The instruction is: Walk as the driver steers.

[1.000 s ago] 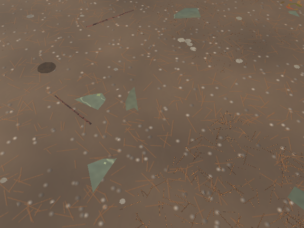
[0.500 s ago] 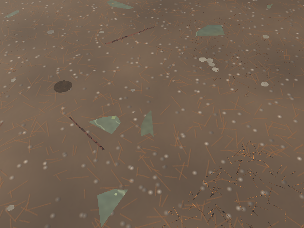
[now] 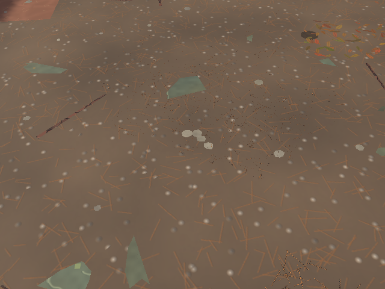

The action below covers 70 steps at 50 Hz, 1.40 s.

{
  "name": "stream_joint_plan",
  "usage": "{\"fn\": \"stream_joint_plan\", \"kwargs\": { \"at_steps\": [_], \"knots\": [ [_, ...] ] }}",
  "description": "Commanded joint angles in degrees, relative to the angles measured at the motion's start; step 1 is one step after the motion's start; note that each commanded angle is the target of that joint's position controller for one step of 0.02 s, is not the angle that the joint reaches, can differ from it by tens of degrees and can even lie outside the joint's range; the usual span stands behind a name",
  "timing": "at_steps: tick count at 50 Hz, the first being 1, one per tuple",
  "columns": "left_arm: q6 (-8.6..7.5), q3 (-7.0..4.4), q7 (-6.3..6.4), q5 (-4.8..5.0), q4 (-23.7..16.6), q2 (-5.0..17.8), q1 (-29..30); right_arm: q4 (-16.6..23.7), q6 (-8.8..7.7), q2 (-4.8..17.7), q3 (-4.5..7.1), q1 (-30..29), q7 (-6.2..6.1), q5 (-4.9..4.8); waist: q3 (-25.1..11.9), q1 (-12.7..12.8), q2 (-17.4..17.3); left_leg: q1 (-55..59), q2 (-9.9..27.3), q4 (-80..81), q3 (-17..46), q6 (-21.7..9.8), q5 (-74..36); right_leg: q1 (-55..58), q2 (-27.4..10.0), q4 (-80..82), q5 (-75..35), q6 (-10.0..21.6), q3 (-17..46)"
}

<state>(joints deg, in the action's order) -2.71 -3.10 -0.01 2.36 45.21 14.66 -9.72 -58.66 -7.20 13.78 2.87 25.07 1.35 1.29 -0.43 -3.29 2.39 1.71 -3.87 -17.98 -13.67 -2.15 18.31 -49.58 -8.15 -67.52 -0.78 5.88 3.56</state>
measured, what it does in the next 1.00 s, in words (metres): walks ahead, turning right: right foot, then left foot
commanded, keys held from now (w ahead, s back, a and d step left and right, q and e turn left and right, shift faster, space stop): w+e+shift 0.62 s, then w+shift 0.28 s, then w+q+shift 0.10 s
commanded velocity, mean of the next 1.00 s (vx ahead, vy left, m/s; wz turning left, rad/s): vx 1.00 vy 0.00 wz -0.72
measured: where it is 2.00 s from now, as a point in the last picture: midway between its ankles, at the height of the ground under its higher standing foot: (310, 98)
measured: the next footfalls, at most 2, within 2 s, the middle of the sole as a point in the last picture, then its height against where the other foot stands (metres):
right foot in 0.20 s outside the picture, level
left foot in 0.62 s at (206, 225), level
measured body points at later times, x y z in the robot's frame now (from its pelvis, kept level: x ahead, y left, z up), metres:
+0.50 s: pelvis +0.43 -0.05 +0.00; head +0.44 -0.08 +0.45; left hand +0.53 +0.17 -0.11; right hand +0.61 -0.36 -0.02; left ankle +0.70 +0.07 -0.66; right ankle +0.34 -0.07 -0.73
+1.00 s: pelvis +0.80 -0.23 -0.01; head +0.81 -0.26 +0.44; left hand +1.13 -0.31 -0.04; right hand +0.55 -0.34 -0.13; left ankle +0.78 -0.02 -0.73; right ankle +0.86 -0.49 -0.68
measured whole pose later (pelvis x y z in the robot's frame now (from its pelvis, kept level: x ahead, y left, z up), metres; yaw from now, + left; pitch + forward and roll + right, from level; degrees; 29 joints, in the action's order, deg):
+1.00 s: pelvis +0.80 -0.23 -0.01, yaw -43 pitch +1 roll +3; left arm -5.6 0.1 -2.8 0.8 31.8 13.2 1.5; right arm -50.9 -5.9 13.7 2.4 34.3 0.7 -1.7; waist 0.5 -8.8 2.0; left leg 7.2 -0.7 -12.8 -0.5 1.1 21.5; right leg -44.6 -5.4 -44.8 -0.9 3.4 2.6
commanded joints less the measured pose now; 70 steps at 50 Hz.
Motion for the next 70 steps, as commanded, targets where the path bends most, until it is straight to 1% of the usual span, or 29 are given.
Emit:
{"fn": "stream_joint_plan", "kwargs": {
  "at_steps": [1,6,8,10,11,12,13,15,16,19,22,27,29,31,32,33,34,36,40,46,50,52,54,55,56,58,60,62,70],
  "knots": [
    [-0.53,0.23,-1.22,-0.47,-3.3,0.6,0.9,5.9,-1.56,5.8,0.10,-7.1,-1.63,0.30,10.1,3.3,-1.2,-11.9,14.8,12.6,2.3,-2.2,-20.1,2.2,-0.3,7.4,-9.4,0.1,-1.2],
    [-2.24,-0.17,-5.03,-0.07,-8.9,2.2,8.9,7.5,0.66,11.7,0.72,-4.1,-3.85,0.21,7.9,2.7,-2.9,2.2,16.0,3.6,-3.6,2.5,-59.9,8.6,6.2,22.9,-6.9,3.0,-13.9],
    [-1.32,-1.89,-5.36,0.73,-8.0,5.6,-0.8,9.2,2.17,15.2,1.69,-6.1,-5.15,0.13,1.3,9.3,-9.2,3.2,18.2,-10.6,-3.6,1.5,-85.3,22.1,10.6,20.2,1.2,4.1,-16.9],
    [0.35,-6.28,-3.69,0.49,-1.3,14.6,-27.8,13.3,2.38,15.7,2.29,-15.4,-3.78,-1.06,-9.1,22.8,-9.1,-11.2,16.0,-43.8,-0.9,-0.9,-80.2,55.5,11.1,26.6,4.7,8.7,-9.8],
    [1.11,-5.59,-2.67,0.10,2.0,13.6,-28.2,14.8,0.32,4.4,-0.52,-17.2,-1.77,-0.31,-0.6,17.8,11.1,-31.0,3.4,-70.9,1.8,-0.1,-2.8,59.6,7.4,28.4,6.7,10.8,0.2],
    [-0.37,-3.72,-2.92,-2.51,-2.3,11.0,-21.6,19.9,-3.11,-2.0,-2.65,-9.8,-0.37,-2.78,-8.3,6.5,22.2,-51.1,-2.7,-84.7,15.3,-0.5,15.5,69.9,-1.4,38.0,20.5,22.4,33.5],
    [-1.53,-2.92,-3.04,-3.07,-2.9,6.7,-22.3,22.9,-5.60,3.1,-2.19,-15.6,0.44,-3.35,-11.8,9.9,12.9,-55.3,-0.5,-81.5,22.9,-4.2,9.1,70.3,-4.8,51.1,33.4,21.5,45.7],
    [-3.45,-2.57,-3.74,-2.27,-4.0,5.8,-16.8,24.2,-5.64,4.9,-1.43,-18.3,0.14,-3.31,-3.1,3.9,-9.0,-51.4,4.1,-69.2,22.9,-4.9,0.8,53.5,-4.2,55.0,34.5,16.3,42.4],
    [-3.99,-2.46,-3.55,-2.04,-5.4,6.2,-12.2,23.8,-4.56,4.4,-1.38,-16.3,-0.12,-2.13,-1.3,0.9,-10.7,-47.0,5.7,-64.8,23.8,-3.2,-0.9,44.8,-1.9,54.4,31.7,16.1,39.2],
    [-3.73,-1.74,-1.61,-1.24,-7.0,4.9,-7.8,24.1,-1.51,6.5,-0.27,-16.0,-1.25,-1.05,3.5,-1.5,-9.5,-39.3,8.7,-51.2,21.7,2.1,-2.7,30.0,5.0,55.8,20.5,14.1,25.5],
    [-2.96,-1.73,0.72,-0.52,-6.5,4.8,-9.7,29.1,-1.13,2.9,-1.36,-27.9,-2.16,0.44,6.1,3.3,-4.4,-31.3,6.3,-30.4,16.7,5.0,-17.6,21.1,10.6,54.2,10.0,11.4,16.1],
    [-2.13,-2.75,0.85,0.68,-4.7,5.8,-13.4,32.4,-1.35,5.7,0.98,-32.6,-2.03,-3.56,2.2,7.9,4.1,-22.1,1.9,-10.7,18.5,6.7,-22.8,29.5,9.8,48.3,16.4,7.0,21.5],
    [-1.73,-3.19,1.16,0.50,-4.7,5.7,-12.6,32.1,-2.17,8.5,2.56,-29.8,-1.90,-4.27,0.6,5.7,5.6,-20.9,2.2,-8.4,19.2,5.2,-18.2,37.6,7.9,41.5,7.6,5.8,24.0],
    [-1.44,-2.41,0.26,-1.73,-7.4,4.6,-7.2,28.2,-2.50,12.1,4.71,-8.6,-2.19,-4.23,-13.1,-6.1,6.0,3.1,7.2,-14.0,20.6,0.9,-11.8,34.0,9.9,17.8,-6.2,2.0,19.4],
    [-1.73,-0.31,-0.29,-3.24,-9.5,-2.0,-9.0,25.8,-1.83,15.3,4.88,4.0,-2.40,-2.83,-23.2,-7.2,-7.0,22.8,17.5,-12.9,37.7,-3.4,6.7,20.1,13.8,-2.4,15.7,0.7,13.4],
    [-2.56,1.05,-0.37,2.06,-11.2,-2.8,-18.7,24.1,-2.24,18.0,5.22,2.6,-0.75,-0.65,-26.1,-0.1,-36.6,29.2,29.4,1.9,74.5,-12.7,31.1,2.2,14.3,-16.6,31.5,-0.8,9.8],
    [-1.88,0.64,0.32,2.79,-8.3,2.1,-16.0,25.8,-1.55,9.6,3.88,-1.9,-0.78,-0.75,-15.6,-2.6,-24.7,22.9,26.6,3.8,70.9,-11.2,38.8,-3.2,9.0,-20.6,25.1,-0.9,8.4],
    [-2.01,0.52,-0.03,-0.88,-10.6,3.9,-3.0,23.2,-0.13,7.7,3.20,-3.2,-0.87,-0.69,-4.1,-3.2,-3.2,6.6,20.5,2.6,50.1,-8.1,15.1,0.2,6.4,-17.7,20.2,-0.7,4.4],
    [-1.67,1.14,-0.95,0.04,-12.9,0.6,0.1,18.3,-0.62,2.8,1.19,-4.6,0.48,-1.58,2.1,2.2,-5.7,-7.2,16.1,5.3,35.3,-8.7,0.2,4.6,2.9,-6.1,20.4,0.2,5.2],
    [-2.94,2.41,-2.15,-2.15,-16.3,1.6,10.8,15.0,-0.67,8.0,1.49,-1.7,-0.51,-2.62,7.5,1.5,-3.6,-11.4,15.5,11.7,24.4,-8.9,-12.1,3.5,1.0,14.3,1.0,-1.9,-0.5],
    [-4.63,2.09,-3.44,-1.15,-19.1,2.0,18.6,12.7,0.47,9.9,0.83,3.8,-1.13,-3.55,9.1,-1.1,-5.2,-10.9,15.9,13.7,21.6,-7.9,-19.3,17.4,5.5,29.3,-3.1,-3.1,-3.9],
    [-5.12,0.11,-3.17,-0.94,-18.8,5.8,14.5,11.7,1.19,11.8,0.69,4.7,-1.31,-2.92,4.2,2.4,-9.3,-4.8,16.9,4.9,20.9,-6.1,-41.1,26.0,8.8,33.2,1.9,-2.1,-4.6],
    [-4.44,-2.70,-1.70,-0.57,-15.2,10.5,-4.2,11.4,1.78,13.4,0.62,3.0,-1.48,-1.68,-6.8,14.1,-13.1,-13.5,14.3,-19.2,18.5,-3.3,-52.7,52.0,8.9,31.8,6.1,-0.1,-4.7],
    [-3.40,-4.13,-0.22,-1.49,-12.7,15.7,-17.8,13.9,1.31,8.8,-0.77,2.7,-1.62,0.32,-17.6,18.2,-4.9,-28.2,10.5,-41.5,18.1,-1.3,-30.7,71.9,-5.3,29.7,15.5,1.7,10.8],
    [-3.78,-4.00,-1.25,-3.64,-11.3,18.7,-19.4,15.1,0.03,-1.2,-3.15,12.4,-1.28,-3.11,-31.3,10.8,15.3,-41.1,4.0,-59.9,23.6,-0.9,8.4,83.0,-17.7,42.8,39.8,9.2,41.6],
    [-4.09,-2.14,-1.26,-1.99,-8.3,9.2,-16.7,17.3,0.00,6.3,-0.70,-2.1,-2.34,-6.47,-11.7,12.5,9.0,-53.5,7.9,-68.1,21.5,-1.2,1.7,68.4,-14.4,51.9,39.5,5.7,35.5],
    [-4.40,-1.06,-1.64,-3.24,-6.6,4.6,-9.7,18.0,1.34,5.0,-0.32,-6.3,-2.20,-3.85,-2.7,7.3,1.7,-47.8,12.4,-63.2,20.4,-1.3,-4.3,50.5,-10.3,52.7,22.5,4.3,19.3],
    [-4.73,-0.72,-1.71,-3.40,-5.1,1.1,-4.8,17.9,3.96,2.1,-0.16,-3.6,-1.00,-4.59,0.0,2.7,5.1,-42.7,14.8,-60.6,21.2,-1.2,-4.4,42.1,-8.6,55.3,16.4,3.2,9.1],
    [-5.15,-2.28,0.56,-3.14,-2.7,8.2,-2.5,22.9,5.60,3.9,-0.17,-16.1,1.50,-2.72,9.2,1.8,-3.4,-44.0,13.1,-38.4,13.9,-1.6,-25.9,39.7,-4.4,61.5,1.9,-0.2,-15.8]
  ]
}}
